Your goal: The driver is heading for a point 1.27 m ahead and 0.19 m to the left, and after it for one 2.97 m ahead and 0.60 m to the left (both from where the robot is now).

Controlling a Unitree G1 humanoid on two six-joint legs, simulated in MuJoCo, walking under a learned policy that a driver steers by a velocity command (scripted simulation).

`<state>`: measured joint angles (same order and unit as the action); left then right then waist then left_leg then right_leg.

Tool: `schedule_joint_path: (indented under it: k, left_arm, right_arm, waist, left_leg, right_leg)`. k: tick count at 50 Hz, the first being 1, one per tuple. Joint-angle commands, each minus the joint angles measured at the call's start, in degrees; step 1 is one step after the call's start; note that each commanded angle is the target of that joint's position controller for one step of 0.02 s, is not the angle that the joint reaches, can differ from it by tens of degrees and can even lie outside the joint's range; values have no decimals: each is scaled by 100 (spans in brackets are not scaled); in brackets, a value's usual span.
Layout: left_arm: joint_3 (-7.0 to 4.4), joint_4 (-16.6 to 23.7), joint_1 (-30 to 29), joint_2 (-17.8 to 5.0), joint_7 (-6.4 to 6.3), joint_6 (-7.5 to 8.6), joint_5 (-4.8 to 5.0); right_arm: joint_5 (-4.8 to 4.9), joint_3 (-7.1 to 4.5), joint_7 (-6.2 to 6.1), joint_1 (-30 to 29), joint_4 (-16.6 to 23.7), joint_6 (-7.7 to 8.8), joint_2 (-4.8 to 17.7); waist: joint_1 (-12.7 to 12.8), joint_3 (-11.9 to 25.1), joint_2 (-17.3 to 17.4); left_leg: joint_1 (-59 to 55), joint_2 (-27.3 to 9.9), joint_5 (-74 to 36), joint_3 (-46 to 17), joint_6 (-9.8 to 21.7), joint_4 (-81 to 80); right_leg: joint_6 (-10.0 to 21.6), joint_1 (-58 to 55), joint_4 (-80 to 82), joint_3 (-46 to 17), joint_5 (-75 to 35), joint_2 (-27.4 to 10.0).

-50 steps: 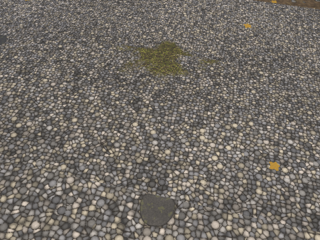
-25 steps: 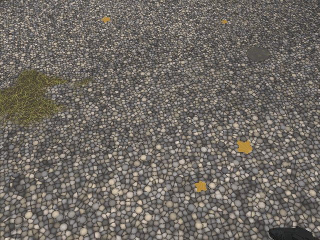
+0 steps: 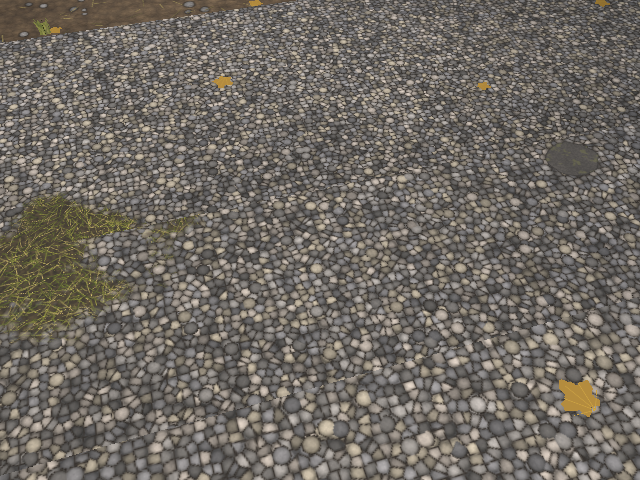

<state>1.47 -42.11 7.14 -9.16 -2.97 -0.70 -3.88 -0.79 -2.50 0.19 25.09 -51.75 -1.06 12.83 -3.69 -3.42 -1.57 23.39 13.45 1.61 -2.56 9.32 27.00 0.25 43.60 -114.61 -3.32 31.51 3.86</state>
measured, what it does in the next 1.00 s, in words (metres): steps to the left: right foot, then left foot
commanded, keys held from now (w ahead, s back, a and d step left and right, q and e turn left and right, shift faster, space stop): q+shift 0.38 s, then shift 0.04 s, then e+shift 0.58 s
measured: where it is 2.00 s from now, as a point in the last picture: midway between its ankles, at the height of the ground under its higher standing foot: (291, 470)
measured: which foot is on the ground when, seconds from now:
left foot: down 0.00-0.34, up 0.36-0.54, down 0.56-0.98, up 1.00-1.00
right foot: up 0.00-0.36, down 0.38-0.56, up 0.58-0.96, down 0.98-1.00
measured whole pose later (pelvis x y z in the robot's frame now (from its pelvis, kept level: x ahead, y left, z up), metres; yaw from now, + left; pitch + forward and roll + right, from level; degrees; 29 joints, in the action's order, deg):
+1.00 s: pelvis +0.07 +0.09 -0.01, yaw +8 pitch +2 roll +0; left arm -2.6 -32.2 10.0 -15.4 1.8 -1.7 -0.7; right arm -1.9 -2.2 -1.2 16.4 -40.3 -2.4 16.9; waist -0.9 -0.7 2.3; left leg 16.9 -4.0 30.9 8.9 -0.3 47.7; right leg 4.4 23.5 -39.8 3.2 18.3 3.4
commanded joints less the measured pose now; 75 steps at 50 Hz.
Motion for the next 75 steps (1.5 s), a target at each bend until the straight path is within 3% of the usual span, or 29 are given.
schedule_joint_path:
  k: [1,5,12,16,17,18,19,20,21,23,25,27,28,29,30,31,37,48,49,50,51,52,55,65,68,70,72,73,75]
  left_arm:
    - [-215,519,-30,-914,-110,-273,-89]
    - [-49,854,-230,-424,-75,-375,-12]
    - [-325,969,-232,-1026,71,-194,-46]
    - [-469,462,1438,-1427,104,66,40]
    - [-595,242,1875,-1649,-21,163,150]
    - [-669,511,715,-1565,-241,195,474]
    - [-399,1251,-237,-1051,-181,188,416]
    - [-165,1700,-711,-740,-183,129,312]
    - [-390,1652,-1061,-1491,-262,207,121]
    - [-519,1211,-230,-1523,-73,188,211]
    - [-697,1012,417,-1936,44,-120,198]
    - [-664,864,702,-1801,138,-192,208]
    - [-631,827,970,-1542,224,-146,82]
    - [-524,1257,780,-1017,347,-43,219]
    - [-647,1364,-85,-1482,318,31,389]
    - [-651,1331,-18,-1374,340,34,474]
    - [-622,935,726,-1167,457,-136,247]
    - [-518,1252,555,-888,469,-37,356]
    - [-640,1188,1106,-1253,395,55,279]
    - [-857,1379,1256,-2333,382,33,312]
    - [-936,1151,2005,-2282,384,-80,502]
    - [-873,1046,1791,-2121,331,-159,401]
    - [-717,1166,819,-1582,231,-324,315]
    - [-809,1057,969,-1933,411,9,315]
    - [-731,1127,682,-1759,445,84,295]
    - [-605,1044,710,-1350,388,142,278]
    - [-438,1331,757,-816,346,301,496]
    - [-512,1182,472,-1186,319,276,347]
    - [-545,1027,383,-1306,457,299,144]
  right_arm:
    - [-131,-83,-162,-491,724,171,969]
    - [105,-120,-322,-263,830,7,1143]
    - [125,-404,-223,-469,1226,-291,1221]
    - [121,-664,117,-1815,1808,-398,1546]
    - [165,-712,219,-2044,1893,-370,1600]
    - [115,-651,184,-607,1349,-247,1205]
    - [74,-627,105,-173,1439,-210,1135]
    - [-211,-452,19,-503,1568,-80,995]
    - [-217,-410,78,-664,1930,-107,991]
    - [-136,-159,188,-995,2029,-196,1038]
    - [64,25,283,-1049,1732,-232,751]
    - [-23,57,190,-253,1356,-234,661]
    - [-24,50,145,38,1292,-224,785]
    - [-82,-25,126,208,1560,-218,1597]
    - [-248,-60,40,-210,1614,-201,1687]
    - [-336,-65,-66,-727,1547,-157,1663]
    - [-62,19,-167,-1077,1600,-9,871]
    - [-97,-158,-182,-692,1330,-84,1151]
    - [-101,-154,-153,-608,1374,-52,1104]
    - [-162,13,-47,-891,1921,-75,488]
    - [-279,-38,-47,-1727,2075,-114,882]
    - [-142,-27,-58,-1875,2126,-108,826]
    - [-326,-48,-4,-1582,1852,-71,1027]
    - [-15,56,103,-2391,1963,120,823]
    - [122,-5,52,-1833,1772,186,894]
    - [-2,-104,-43,-673,1415,322,1074]
    - [-302,-348,-56,67,1294,447,2065]
    - [-161,-303,-27,-277,1347,432,1675]
    - [-86,-184,33,-449,1282,458,1243]
  waist:
    - [623,232,-482]
    - [139,932,738]
    - [-131,572,1138]
    - [575,200,1564]
    - [931,91,598]
    - [547,735,-2021]
    - [39,1498,-2207]
    - [-233,1041,-104]
    - [-431,776,-601]
    - [8,876,-432]
    - [543,600,-840]
    - [104,355,-383]
    - [-65,195,392]
    - [-165,499,1780]
    - [-442,-78,883]
    - [54,-206,760]
    - [397,479,813]
    - [426,718,611]
    - [732,1162,-84]
    - [566,1326,-1546]
    - [1286,1473,-766]
    - [1042,937,-595]
    - [519,337,-453]
    - [662,246,-578]
    - [361,304,-644]
    - [-212,383,-24]
    - [-288,808,2000]
    - [-134,302,745]
    - [77,245,555]
  left_leg:
    - [848,-1928,-627,-2747,-150,-688]
    - [-708,-1230,850,-3028,-952,-666]
    - [-1788,-912,1831,-3357,-1912,-1606]
    - [347,-389,1248,-2953,-3215,-2270]
    - [1692,-54,2860,-2871,-3352,-1123]
    - [655,295,4452,-2307,-2285,2774]
    - [136,234,4868,-1398,-2018,5173]
    - [432,-734,4066,-1155,-1115,5587]
    - [1160,-519,3718,-890,-943,6122]
    - [1054,-1170,2658,-398,-900,4169]
    - [-312,-708,3422,402,-871,1601]
    - [-1891,-401,1672,946,-822,282]
    - [-2473,-951,1711,100,-748,-22]
    - [-2309,-3339,2829,-2870,-315,-1169]
    - [-854,-3485,2051,-3140,-13,-1396]
    - [-634,-3171,2063,-2524,-20,-1186]
    - [-1734,-2760,-1791,-503,219,-367]
    - [-1144,-2850,-1265,632,-360,1282]
    - [-151,-2496,-109,1001,-753,2751]
    - [2124,-1301,4027,1080,-1199,4359]
    - [2647,-1196,3980,-92,-1153,4575]
    - [2881,-1286,3463,-228,-1161,4774]
    - [2233,-1590,2058,-94,-1273,3898]
    - [507,-1219,986,-71,-1487,1443]
    - [-967,-1258,1088,-10,-1226,789]
    - [-2538,-1455,1586,-36,-1010,361]
    - [-3326,-3670,5255,-4765,-538,-1519]
    - [-2971,-3636,4983,-4511,-533,-1488]
    - [-2436,-2895,3714,-2912,-579,-1111]
  right_leg:
    - [-218,426,1314,-20,-1598,-257]
    - [-528,1087,2602,-108,-1961,100]
    - [-392,304,5194,-233,-2053,171]
    - [69,-3639,8446,362,-1544,518]
    - [269,-5141,9367,234,-1646,314]
    - [460,-4286,9568,-78,-2171,-542]
    - [1263,-3385,10032,-2034,-1957,-2610]
    - [1355,-2463,9337,-1748,-1698,-2589]
    - [1704,-2286,9900,-3025,-1266,-2996]
    - [1476,-2705,9692,-2121,-1496,-2227]
    - [830,-2071,9636,-470,-775,-980]
    - [488,-970,9025,-334,258,-688]
    - [188,-247,8249,-183,383,-367]
    - [-265,288,7018,8,864,236]
    - [-198,-154,7017,-796,30,-81]
    - [-116,-591,6703,-693,-411,-137]
    - [-154,-164,4580,244,-923,-256]
    - [366,-2706,8138,827,-1496,17]
    - [697,-3980,8779,-494,-2014,-617]
    - [1605,-5079,8989,-3648,-4415,-2617]
    - [2188,-5222,9171,-3890,-4549,-2537]
    - [2150,-4900,9235,-3425,-4035,-2333]
    - [1506,-3259,9994,-2417,455,-1166]
    - [1323,-2046,9838,-2508,341,-675]
    - [1221,-1528,9628,-2643,373,-772]
    - [999,-714,8350,-2188,557,-360]
    - [710,1105,4748,-866,-54,705]
    - [682,1387,4156,-1037,-792,257]
    - [550,966,4513,-1046,-1503,21]
Keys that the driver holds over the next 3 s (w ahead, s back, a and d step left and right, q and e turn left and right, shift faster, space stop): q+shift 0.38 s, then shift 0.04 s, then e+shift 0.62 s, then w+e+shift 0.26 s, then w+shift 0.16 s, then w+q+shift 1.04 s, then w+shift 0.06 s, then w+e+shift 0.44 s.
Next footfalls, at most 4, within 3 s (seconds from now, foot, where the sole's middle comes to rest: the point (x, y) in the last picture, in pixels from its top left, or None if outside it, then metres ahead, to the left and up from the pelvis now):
0.38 right None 0.23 -0.06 -0.75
0.56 left None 0.02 0.19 -0.75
0.98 right None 0.14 0.03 -0.75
1.40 left None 0.29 0.24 -0.75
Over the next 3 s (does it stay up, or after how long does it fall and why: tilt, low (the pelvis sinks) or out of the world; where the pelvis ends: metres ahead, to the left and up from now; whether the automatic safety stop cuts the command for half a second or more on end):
stays up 1.41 0.24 -0.20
